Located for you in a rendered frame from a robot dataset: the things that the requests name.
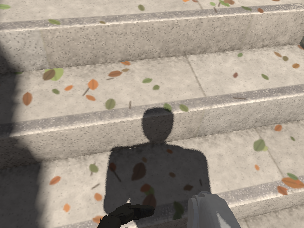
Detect left robot hand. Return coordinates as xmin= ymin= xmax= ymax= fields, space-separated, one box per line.
xmin=97 ymin=203 xmax=155 ymax=228

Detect robot right thigh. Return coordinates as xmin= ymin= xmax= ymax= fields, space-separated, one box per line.
xmin=187 ymin=193 xmax=241 ymax=228

